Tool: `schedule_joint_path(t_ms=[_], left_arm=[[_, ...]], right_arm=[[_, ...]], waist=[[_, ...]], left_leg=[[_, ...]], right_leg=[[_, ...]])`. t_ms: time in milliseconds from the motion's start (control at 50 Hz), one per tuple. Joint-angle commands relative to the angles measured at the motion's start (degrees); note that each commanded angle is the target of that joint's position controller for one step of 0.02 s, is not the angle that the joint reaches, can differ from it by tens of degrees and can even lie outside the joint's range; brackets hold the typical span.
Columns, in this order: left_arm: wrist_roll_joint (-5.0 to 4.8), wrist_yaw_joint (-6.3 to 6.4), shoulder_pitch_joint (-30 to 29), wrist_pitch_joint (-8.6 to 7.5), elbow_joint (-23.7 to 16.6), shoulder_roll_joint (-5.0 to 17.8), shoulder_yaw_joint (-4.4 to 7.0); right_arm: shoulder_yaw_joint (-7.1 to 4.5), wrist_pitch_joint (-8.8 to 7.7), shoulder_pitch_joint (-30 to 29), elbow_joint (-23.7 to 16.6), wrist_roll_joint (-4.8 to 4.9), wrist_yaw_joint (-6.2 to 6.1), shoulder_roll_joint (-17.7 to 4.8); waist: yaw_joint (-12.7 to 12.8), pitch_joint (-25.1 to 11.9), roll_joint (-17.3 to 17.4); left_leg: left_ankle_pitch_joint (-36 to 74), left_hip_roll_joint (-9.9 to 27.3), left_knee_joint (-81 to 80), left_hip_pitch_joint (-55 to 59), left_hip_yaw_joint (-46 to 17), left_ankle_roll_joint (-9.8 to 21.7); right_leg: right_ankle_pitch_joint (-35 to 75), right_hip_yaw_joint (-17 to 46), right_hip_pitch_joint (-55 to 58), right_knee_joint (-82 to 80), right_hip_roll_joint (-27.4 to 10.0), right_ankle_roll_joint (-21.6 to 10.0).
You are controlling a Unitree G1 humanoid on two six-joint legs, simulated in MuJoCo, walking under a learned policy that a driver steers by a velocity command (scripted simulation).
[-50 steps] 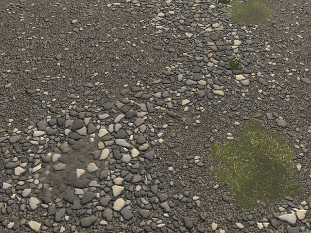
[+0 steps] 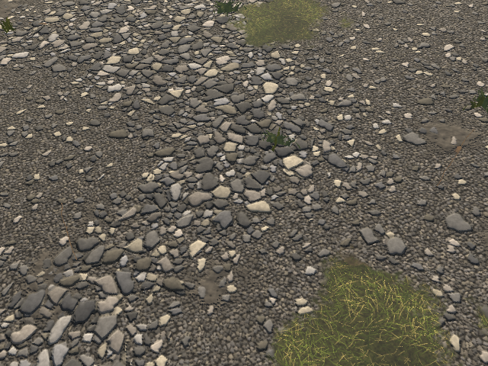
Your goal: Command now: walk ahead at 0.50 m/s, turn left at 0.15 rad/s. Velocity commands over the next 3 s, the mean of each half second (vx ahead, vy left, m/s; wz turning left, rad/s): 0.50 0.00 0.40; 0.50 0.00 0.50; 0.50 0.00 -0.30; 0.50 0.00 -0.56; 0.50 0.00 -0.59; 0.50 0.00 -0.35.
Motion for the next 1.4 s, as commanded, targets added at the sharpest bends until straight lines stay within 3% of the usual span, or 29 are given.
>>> schedule_joint_path(t_ms=[20,40,60,100,160,240,360,440,460,480,500,520,540,560,580,640,740,860,920,940,960,980,1000,1060,1180,1300,1360,1380,1400], left_arm=[[0.28,1.08,25.9,1.23,7.3,12.6,4.31],[0.62,1.33,16.6,0.76,4.9,9.5,2.99],[1.52,1.72,13.6,-0.26,5.3,8.5,2.74],[1.95,1.71,7.4,-1.74,5.2,3.2,1.07],[2.63,4.14,11.9,-2.27,7.3,5.2,1.87],[1.45,6.06,15.8,-1.55,8.2,6.8,2.77],[0.62,6.06,20.3,0.36,9.3,8.3,4.09],[0.24,6.09,17.8,1.42,7.5,12.8,5.39],[0.22,6.00,16.9,1.16,6.9,12.5,5.22],[2.16,5.23,18.9,-0.21,4.0,7.1,3.49],[1.54,3.49,17.9,-3.43,2.0,4.8,2.17],[-0.85,2.84,10.3,-5.21,0.4,8.7,3.75],[-1.21,3.29,7.1,-5.53,-0.7,8.3,3.70],[0.14,4.17,6.4,-5.30,-0.1,8.0,3.95],[0.96,4.68,8.1,-4.17,0.3,8.7,4.78],[1.70,4.77,7.9,-1.55,-1.1,6.5,4.95],[1.53,4.32,-5.3,-1.66,-6.0,4.0,3.72],[0.25,2.67,-11.1,-2.99,-9.3,7.3,4.11],[0.75,2.17,-2.9,-4.36,-7.1,9.1,4.90],[1.64,2.34,4.7,-4.60,-5.6,11.2,5.58],[2.60,2.49,13.8,-4.20,-3.9,15.2,6.86],[0.89,1.83,17.4,-3.60,-1.6,14.0,6.75],[-0.47,1.69,14.5,-3.25,-2.4,10.0,5.42],[0.66,1.83,7.4,-2.13,-4.3,7.0,3.90],[-0.49,3.19,10.7,-1.18,-3.0,10.5,4.93],[-1.05,3.76,17.1,0.42,-1.8,10.7,5.06],[-0.91,4.15,16.4,0.77,-2.6,10.1,5.03],[-0.38,4.05,14.8,0.48,-3.7,8.2,4.48],[0.87,4.13,15.1,0.17,-5.3,4.4,3.30]], right_arm=[[-0.88,-2.09,-0.9,-9.1,2.23,-1.86,-1.8],[-1.27,-1.07,-4.3,-10.9,1.56,-3.23,-2.9],[-1.16,0.28,-7.1,-11.4,0.83,-3.65,-0.8],[-2.15,2.59,-9.1,-11.5,-0.96,-2.70,-0.9],[-3.32,1.92,-15.1,-14.0,-1.57,-1.74,-2.9],[-2.48,1.23,-26.9,-17.9,-2.01,0.84,-1.7],[-2.21,1.67,-39.4,-24.2,-1.58,3.32,-2.0],[-4.39,1.70,-31.7,-24.6,-1.96,4.37,-6.3],[-6.45,1.80,-21.0,-21.7,-1.63,3.64,-10.3],[-8.56,1.87,-14.0,-20.0,-1.26,2.40,-18.4],[-8.16,1.60,-9.8,-20.1,-1.52,2.12,-19.7],[-7.09,1.59,-8.6,-19.2,-3.02,1.81,-15.6],[-6.44,1.21,-13.6,-19.3,-2.71,1.47,-13.0],[-5.90,0.80,-19.7,-20.9,-2.21,1.55,-11.2],[-5.46,0.30,-23.9,-21.8,-2.28,1.73,-9.5],[-5.44,-0.36,-24.2,-21.9,-2.00,1.44,-9.6],[-5.96,-0.01,-17.8,-19.6,-1.15,-0.32,-11.0],[-6.26,0.35,-13.9,-18.2,-0.84,-0.29,-10.9],[-5.77,0.56,-14.6,-18.6,-1.53,-0.65,-9.5],[-4.92,0.23,-15.7,-19.4,-2.00,-0.27,-7.5],[-4.20,-0.29,-9.2,-19.5,-1.29,-0.07,-5.1],[-3.87,-0.64,-6.6,-18.8,-0.89,-0.21,-6.3],[-4.61,-1.01,-10.9,-19.6,-0.91,0.03,-10.3],[-4.74,-2.17,-22.3,-22.6,-3.52,-0.10,-10.0],[-2.95,-2.42,-29.2,-24.9,-3.48,0.25,-4.5],[-3.39,-3.24,-37.5,-27.0,-2.02,1.37,-6.9],[-4.73,-3.81,-32.2,-26.0,-2.15,1.06,-9.5],[-5.58,-3.90,-25.7,-25.0,-2.79,0.52,-11.7],[-6.56,-3.57,-15.7,-23.8,-3.30,-0.07,-15.8]], waist=[[10.1,-17.4,-11.4],[6.2,-12.5,-3.7],[4.8,-8.0,-5.9],[1.5,2.2,-3.3],[2.4,2.5,-6.2],[5.7,2.5,-2.6],[9.0,6.3,-0.4],[2.8,-2.0,-5.1],[-2.4,-7.4,-4.0],[-1.7,-14.1,8.3],[-0.8,-24.6,12.3],[-3.2,-20.6,7.5],[-0.9,-12.4,5.8],[2.5,-7.5,0.1],[5.9,-5.8,0.6],[8.2,-4.8,1.3],[4.4,-1.8,4.0],[2.6,-0.9,6.1],[6.5,-4.1,7.9],[10.0,-9.8,6.2],[10.0,-18.9,-6.0],[10.1,-19.3,-17.1],[10.5,-11.4,-11.3],[8.1,-0.9,-2.4],[7.7,-1.9,-4.9],[10.0,-1.2,-5.5],[5.7,-3.0,-6.0],[2.2,-6.9,-4.7],[-1.1,-14.6,4.4]], left_leg=[[12.7,1.3,14.6,-43.6,0.1,0.2],[25.3,3.9,6.7,-39.5,3.4,1.5],[29.8,5.7,5.5,-39.2,0.9,2.4],[34.5,7.3,-12.7,-29.3,-2.6,2.3],[40.6,6.6,-28.4,-29.2,-3.4,1.0],[51.8,3.9,-47.1,-29.2,0.8,3.2],[44.7,3.1,-55.6,-31.5,6.6,6.0],[32.7,-4.6,-60.6,-10.3,15.2,10.3],[38.2,-5.6,-65.0,7.1,12.7,12.8],[40.9,8.5,-66.2,31.0,-12.8,20.5],[33.7,18.6,-78.8,42.7,-41.9,28.1],[32.6,16.8,-80.9,42.7,-36.8,24.5],[38.7,14.9,-80.6,33.4,-27.5,22.1],[45.2,12.2,-80.9,21.9,-20.7,20.0],[50.1,10.0,-81.7,12.5,-15.3,18.2],[54.1,6.8,-84.4,1.1,-10.5,17.7],[48.1,3.3,-84.4,-1.6,-7.5,14.9],[39.3,6.0,-79.3,4.7,-15.5,13.3],[49.8,4.9,-71.5,8.2,-15.2,11.4],[52.4,2.4,-60.5,4.7,-11.6,9.6],[42.4,-4.7,-41.6,-12.4,-4.6,4.8],[13.8,-7.0,-29.0,-24.6,-2.6,2.9],[15.6,-3.4,-24.2,-30.8,-3.9,3.2],[26.2,2.4,-32.5,-27.7,0.6,3.3],[34.7,0.8,-57.2,-16.6,5.2,-0.2],[44.2,-2.4,-70.5,-7.8,3.6,-0.4],[42.1,-1.6,-75.8,3.9,3.6,2.1],[41.2,3.1,-74.7,14.3,0.4,4.3],[42.0,14.4,-73.9,28.7,-10.0,7.9]], right_leg=[[16.3,27.3,43.2,-4.8,-22.6,-14.8],[-3.6,28.5,28.2,-14.3,-22.4,-13.9],[-2.2,33.1,19.1,-13.9,-26.1,-14.5],[5.7,16.8,0.0,-15.4,-17.8,-9.4],[13.6,8.5,3.6,-17.1,-14.1,-9.4],[18.2,0.4,10.9,-18.3,-12.5,-7.3],[19.1,-5.3,23.9,-16.6,-14.2,-5.2],[52.9,-11.1,25.1,3.4,-12.6,-3.3],[49.3,-11.9,16.8,17.1,-10.5,-1.4],[12.4,-11.3,-7.7,41.0,-3.7,2.1],[-21.9,2.4,-21.3,53.9,6.0,3.2],[-18.8,7.8,-29.3,53.7,3.2,1.7],[-14.4,6.7,-30.5,48.6,0.8,0.9],[-11.7,6.2,-25.6,42.8,-1.2,1.0],[-9.5,6.4,-18.6,37.4,-3.1,1.0],[-5.2,4.9,-10.6,29.9,-2.4,2.5],[11.7,4.3,-8.7,7.4,1.9,3.6],[10.4,6.3,-4.4,-3.4,4.1,2.1],[7.2,3.6,6.1,-7.4,4.5,-1.4],[7.5,7.9,18.1,-5.4,-0.6,-5.0],[1.7,27.3,39.5,-5.4,-11.4,-14.6],[-10.2,46.3,44.1,-13.2,-18.1,-19.5],[-17.6,44.8,39.4,-15.0,-16.6,-17.9],[-1.5,29.3,21.2,-17.7,-9.7,-14.1],[13.3,18.7,12.5,-19.1,-4.0,-12.9],[6.3,22.2,12.3,-15.7,-4.3,-10.6],[5.1,23.9,10.9,-9.1,-2.2,-7.9],[5.2,21.4,6.3,-0.6,0.3,-6.0],[-9.2,14.5,-2.9,17.2,5.1,-3.3]])
Next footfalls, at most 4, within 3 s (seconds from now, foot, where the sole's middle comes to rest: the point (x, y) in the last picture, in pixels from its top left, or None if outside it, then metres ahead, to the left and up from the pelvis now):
0.46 left None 0.40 0.16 -0.77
0.94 right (212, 293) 0.72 0.09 -0.77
1.38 left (112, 276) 0.82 0.39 -0.77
1.88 right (181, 188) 1.14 0.17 -0.77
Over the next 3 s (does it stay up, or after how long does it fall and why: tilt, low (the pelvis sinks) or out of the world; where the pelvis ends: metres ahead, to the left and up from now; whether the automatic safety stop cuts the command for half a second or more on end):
stays up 1.54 0.10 0.00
